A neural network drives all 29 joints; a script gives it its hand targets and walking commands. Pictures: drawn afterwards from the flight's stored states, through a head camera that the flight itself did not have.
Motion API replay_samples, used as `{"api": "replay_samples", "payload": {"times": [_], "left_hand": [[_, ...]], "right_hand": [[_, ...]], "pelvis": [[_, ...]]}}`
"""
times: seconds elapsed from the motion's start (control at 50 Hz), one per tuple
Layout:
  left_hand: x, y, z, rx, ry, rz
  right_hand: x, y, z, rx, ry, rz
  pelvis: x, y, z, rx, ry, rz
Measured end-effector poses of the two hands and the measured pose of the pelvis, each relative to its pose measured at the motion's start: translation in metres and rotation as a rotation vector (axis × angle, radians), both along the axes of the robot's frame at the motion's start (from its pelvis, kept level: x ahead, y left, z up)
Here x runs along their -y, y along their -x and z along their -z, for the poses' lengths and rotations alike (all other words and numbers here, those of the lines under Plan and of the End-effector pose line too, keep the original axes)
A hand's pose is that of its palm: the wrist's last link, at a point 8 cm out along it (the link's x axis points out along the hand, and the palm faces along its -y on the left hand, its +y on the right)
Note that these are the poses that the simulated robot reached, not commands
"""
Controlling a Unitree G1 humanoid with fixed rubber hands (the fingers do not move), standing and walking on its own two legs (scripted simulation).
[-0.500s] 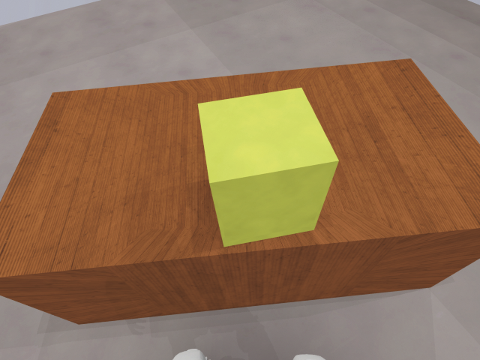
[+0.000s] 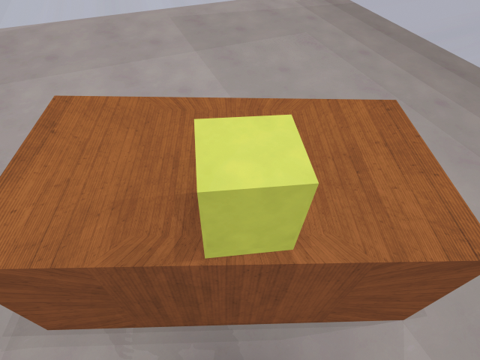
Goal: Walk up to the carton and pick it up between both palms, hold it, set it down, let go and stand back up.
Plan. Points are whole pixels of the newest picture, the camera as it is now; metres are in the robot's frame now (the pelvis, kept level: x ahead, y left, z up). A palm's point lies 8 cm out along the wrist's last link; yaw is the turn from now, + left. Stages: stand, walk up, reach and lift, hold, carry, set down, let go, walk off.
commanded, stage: walk up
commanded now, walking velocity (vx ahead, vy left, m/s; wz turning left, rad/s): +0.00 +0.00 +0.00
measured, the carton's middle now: (246, 188) +0.50 -0.01 -0.08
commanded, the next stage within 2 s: none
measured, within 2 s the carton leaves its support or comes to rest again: neither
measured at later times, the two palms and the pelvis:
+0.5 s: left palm out of the picture -0.06 +0.24 -0.14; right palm out of the picture +0.00 -0.22 -0.15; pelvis +0.00 +0.02 +0.00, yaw +3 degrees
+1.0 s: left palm out of the picture +0.01 +0.31 -0.15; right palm out of the picture +0.09 -0.12 -0.15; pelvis +0.03 +0.10 -0.01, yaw +2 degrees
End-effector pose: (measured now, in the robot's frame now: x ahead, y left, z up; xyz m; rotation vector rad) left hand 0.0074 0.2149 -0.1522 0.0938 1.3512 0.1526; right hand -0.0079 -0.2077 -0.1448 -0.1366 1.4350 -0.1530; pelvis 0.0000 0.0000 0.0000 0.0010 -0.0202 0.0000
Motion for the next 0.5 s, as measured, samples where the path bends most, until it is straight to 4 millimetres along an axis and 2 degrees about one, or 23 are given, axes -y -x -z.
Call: {"api": "replay_samples", "payload": {"times": [0.22, 0.32, 0.36, 0.42, 0.5], "left_hand": [[0.012, 0.034, -0.005, -0.091, 0.001, 0.008], [0.020, 0.040, -0.002, -0.105, 0.017, -0.006], [0.015, 0.043, -0.003, -0.086, 0.001, -0.048], [-0.001, 0.051, -0.007, -0.079, -0.038, -0.105], [-0.026, 0.068, -0.013, -0.115, -0.072, -0.138]], "right_hand": [[-0.011, 0.023, 0.010, -0.032, -0.058, 0.018], [-0.008, 0.036, 0.008, -0.071, -0.057, 0.018], [-0.002, 0.038, 0.008, -0.102, -0.053, -0.007], [0.008, 0.026, 0.005, -0.113, -0.029, -0.053], [0.013, -0.013, 0.001, -0.030, 0.011, -0.091]], "pelvis": [[0.001, 0.007, 0.000, 0.017, 0.002, 0.004], [0.004, 0.008, 0.001, 0.012, 0.002, -0.003], [0.001, 0.008, 0.002, 0.002, 0.003, -0.026], [-0.006, 0.005, 0.001, -0.005, -0.004, -0.043], [-0.021, -0.001, -0.001, -0.010, -0.005, -0.051]]}}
